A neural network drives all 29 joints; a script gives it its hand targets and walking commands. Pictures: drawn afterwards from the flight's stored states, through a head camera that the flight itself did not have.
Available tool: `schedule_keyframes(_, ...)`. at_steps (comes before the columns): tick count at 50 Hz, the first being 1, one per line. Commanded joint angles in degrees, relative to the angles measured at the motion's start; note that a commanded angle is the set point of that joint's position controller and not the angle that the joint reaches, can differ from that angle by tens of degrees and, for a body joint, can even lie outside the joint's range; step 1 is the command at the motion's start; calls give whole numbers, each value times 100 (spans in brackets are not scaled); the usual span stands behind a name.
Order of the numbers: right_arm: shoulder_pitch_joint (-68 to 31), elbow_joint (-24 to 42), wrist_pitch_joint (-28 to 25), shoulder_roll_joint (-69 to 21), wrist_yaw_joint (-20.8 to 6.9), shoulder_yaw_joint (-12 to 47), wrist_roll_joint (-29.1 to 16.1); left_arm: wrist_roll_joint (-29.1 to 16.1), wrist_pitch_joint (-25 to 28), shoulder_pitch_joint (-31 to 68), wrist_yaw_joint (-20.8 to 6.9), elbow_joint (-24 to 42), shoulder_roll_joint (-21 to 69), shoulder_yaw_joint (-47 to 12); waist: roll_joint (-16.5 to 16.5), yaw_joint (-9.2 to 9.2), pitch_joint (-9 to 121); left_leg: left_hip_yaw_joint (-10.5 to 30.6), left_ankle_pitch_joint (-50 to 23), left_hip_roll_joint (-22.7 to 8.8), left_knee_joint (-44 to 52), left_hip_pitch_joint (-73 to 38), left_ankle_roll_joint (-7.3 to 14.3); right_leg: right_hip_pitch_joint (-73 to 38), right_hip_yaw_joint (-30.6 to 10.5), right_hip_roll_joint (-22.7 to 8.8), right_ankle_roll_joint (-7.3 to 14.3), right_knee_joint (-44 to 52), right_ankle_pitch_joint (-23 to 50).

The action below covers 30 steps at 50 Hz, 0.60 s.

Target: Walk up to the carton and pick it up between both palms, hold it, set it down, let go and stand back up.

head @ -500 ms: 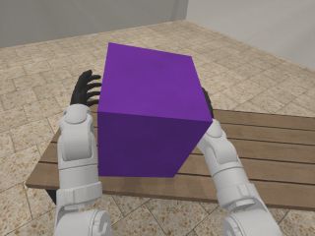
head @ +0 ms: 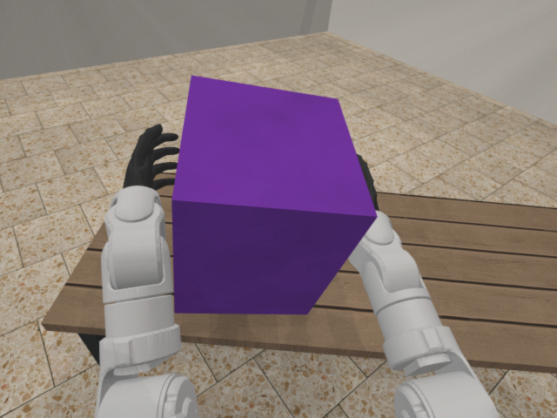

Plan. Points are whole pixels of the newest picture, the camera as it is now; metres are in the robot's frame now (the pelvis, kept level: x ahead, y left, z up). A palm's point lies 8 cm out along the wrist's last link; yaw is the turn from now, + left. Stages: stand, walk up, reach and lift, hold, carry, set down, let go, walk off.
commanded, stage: hold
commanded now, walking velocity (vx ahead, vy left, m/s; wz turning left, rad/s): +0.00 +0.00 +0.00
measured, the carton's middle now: (255, 207) +0.37 +0.01 +0.15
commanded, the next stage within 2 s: set down in 1.88 s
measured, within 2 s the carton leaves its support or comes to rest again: neither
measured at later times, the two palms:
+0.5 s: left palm (145, 186) +0.36 +0.15 +0.20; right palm (362, 207) +0.35 -0.14 +0.16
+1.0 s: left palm (141, 188) +0.36 +0.16 +0.20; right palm (360, 207) +0.35 -0.13 +0.17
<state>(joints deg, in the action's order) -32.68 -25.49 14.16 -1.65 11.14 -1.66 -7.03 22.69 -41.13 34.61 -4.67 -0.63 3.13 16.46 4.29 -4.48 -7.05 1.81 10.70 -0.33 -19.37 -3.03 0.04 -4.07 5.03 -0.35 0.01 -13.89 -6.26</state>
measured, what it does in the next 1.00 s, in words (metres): stands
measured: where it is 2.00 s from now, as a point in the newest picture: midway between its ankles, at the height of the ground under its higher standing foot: outside the picture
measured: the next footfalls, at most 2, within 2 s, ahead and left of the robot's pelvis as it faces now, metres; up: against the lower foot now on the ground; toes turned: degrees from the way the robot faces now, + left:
none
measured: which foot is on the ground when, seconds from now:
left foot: down 0.00-1.00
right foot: down 0.00-1.00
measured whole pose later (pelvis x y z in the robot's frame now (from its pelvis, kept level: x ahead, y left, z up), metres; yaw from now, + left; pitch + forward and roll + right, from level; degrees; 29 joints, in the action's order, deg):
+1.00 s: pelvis +0.00 +0.00 +0.00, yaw +0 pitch -12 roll -1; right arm -32.2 -24.9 14.2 -1.6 11.3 -1.5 -7.2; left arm 22.9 -41.7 34.1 -4.9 0.2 3.4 16.4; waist 4.5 -4.2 -7.3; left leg 1.4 10.9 -0.3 -19.3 -3.8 0.1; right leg -4.7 4.6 -0.4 0.0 -14.0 -6.4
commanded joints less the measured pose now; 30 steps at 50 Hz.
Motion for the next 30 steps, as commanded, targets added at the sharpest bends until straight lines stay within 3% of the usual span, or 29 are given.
schedule_keyframes(1, -4198, 1697, -423, -2482, -546, 2075, -282, -797, 127, 2639, -792, 50, 2585, -2273, -434, -67, 1966, -462, -1323, 240, 317, 281, -121, -914, 180, 232, -169, -51, 781)
schedule_keyframes(6, -4270, 1565, -413, -2448, -602, 1889, -181, -777, 89, 2687, -783, -126, 2608, -2228, -524, -55, 1758, -499, -1006, 199, 434, 346, -117, -769, 218, 239, -91, 13, 327)
schedule_keyframes(10, -4273, 1588, -412, -2476, -584, 1922, -222, -725, 70, 2577, -841, -236, 2621, -2081, -420, -9, 1744, -528, -1023, 234, 416, 293, -73, -828, 187, 228, -132, 35, 446)
schedule_keyframes(16, -4323, 1817, -485, -2457, -594, 1999, -306, -923, 132, 2740, -752, 122, 2724, -2411, -572, -83, 2244, -474, -1598, 195, 234, 48, -183, -841, 207, 296, -67, -41, 707)
schedule_keyframes(20, -4204, 1531, -441, -2488, -602, 1889, -157, -800, 143, 2718, -782, -95, 2578, -2246, -387, -96, 1885, -486, -939, 221, 394, 302, -73, -733, 182, 211, -126, 37, 331)
schedule_keyframes(21, -4251, 1467, -422, -2484, -616, 1895, -150, -775, 131, 2738, -796, -188, 2584, -2179, -463, -20, 1778, -495, -772, 225, 450, 446, -47, -764, 166, 202, -134, 51, 220)
schedule_keyframes(23, -4244, 1424, -415, -2497, -623, 1824, -103, -694, 98, 2706, -832, -277, 2539, -2036, -423, -52, 1692, -533, -587, 225, 540, 529, 19, -870, 144, 166, -159, 42, 212)
schedule_keyframes(30, -4366, 1788, -506, -2519, -585, 2029, -281, -861, 150, 2748, -755, 54, 2694, -2363, -616, -31, 2198, -487, -1529, 206, 230, 98, -155, -902, 191, 270, -113, -48, 686)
